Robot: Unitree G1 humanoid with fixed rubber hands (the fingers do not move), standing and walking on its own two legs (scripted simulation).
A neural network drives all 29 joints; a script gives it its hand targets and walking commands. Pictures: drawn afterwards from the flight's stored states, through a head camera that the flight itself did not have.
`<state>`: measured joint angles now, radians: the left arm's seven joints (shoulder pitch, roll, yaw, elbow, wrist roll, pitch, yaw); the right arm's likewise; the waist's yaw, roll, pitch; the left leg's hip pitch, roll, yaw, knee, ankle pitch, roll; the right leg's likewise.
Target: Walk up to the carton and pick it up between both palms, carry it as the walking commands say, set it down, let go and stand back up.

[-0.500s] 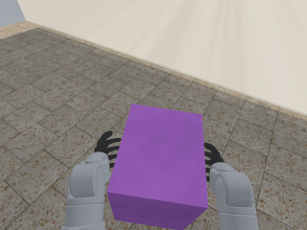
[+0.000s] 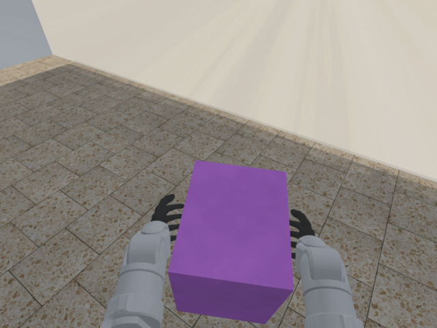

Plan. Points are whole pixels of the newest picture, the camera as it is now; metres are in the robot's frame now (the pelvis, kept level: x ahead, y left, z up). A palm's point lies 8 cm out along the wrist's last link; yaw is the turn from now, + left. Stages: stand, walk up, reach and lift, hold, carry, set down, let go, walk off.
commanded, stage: set down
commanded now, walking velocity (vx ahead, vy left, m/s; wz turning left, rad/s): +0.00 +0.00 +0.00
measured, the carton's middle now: (230, 242) +0.31 -0.04 -0.01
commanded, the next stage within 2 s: none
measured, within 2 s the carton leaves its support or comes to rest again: neither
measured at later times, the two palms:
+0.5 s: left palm (161, 248) +0.33 +0.11 -0.04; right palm (290, 261) +0.28 -0.16 -0.05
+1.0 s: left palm (170, 255) +0.36 +0.10 -0.12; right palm (284, 267) +0.31 -0.17 -0.13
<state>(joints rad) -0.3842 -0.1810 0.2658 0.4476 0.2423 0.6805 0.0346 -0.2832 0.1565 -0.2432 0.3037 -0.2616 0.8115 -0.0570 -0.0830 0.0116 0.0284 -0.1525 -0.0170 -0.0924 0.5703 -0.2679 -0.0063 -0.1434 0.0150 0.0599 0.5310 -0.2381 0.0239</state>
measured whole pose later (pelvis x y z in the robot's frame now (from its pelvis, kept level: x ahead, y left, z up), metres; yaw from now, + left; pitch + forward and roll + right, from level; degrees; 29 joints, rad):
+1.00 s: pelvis -0.01 +0.00 -0.07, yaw +0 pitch +21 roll +0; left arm -0.52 -0.13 0.30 0.66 0.17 0.23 0.07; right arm -0.43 0.12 -0.32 0.56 -0.17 0.32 -0.10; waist -0.06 0.02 -0.09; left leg -0.99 -0.07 -0.11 1.02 -0.40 -0.03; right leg -1.00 0.04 0.09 1.01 -0.38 0.04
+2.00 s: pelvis -0.04 +0.01 -0.21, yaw -1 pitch +35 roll -2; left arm -0.89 -0.03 0.29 0.78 0.08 0.20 0.14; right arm -0.79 0.00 -0.32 0.71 -0.06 0.26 -0.13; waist -0.06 0.04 -0.07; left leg -1.68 -0.15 -0.14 1.62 -0.55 -0.06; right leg -1.67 0.10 0.10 1.59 -0.53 0.08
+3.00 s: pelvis -0.09 -0.01 -0.33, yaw -1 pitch +29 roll +0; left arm -1.44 0.15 0.32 0.72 0.01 0.34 0.16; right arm -1.34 -0.17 -0.31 0.63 -0.01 0.41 -0.16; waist -0.05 0.03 0.53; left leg -1.96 -0.18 -0.13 2.03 -0.58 -0.13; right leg -1.98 0.15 0.09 2.01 -0.54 0.10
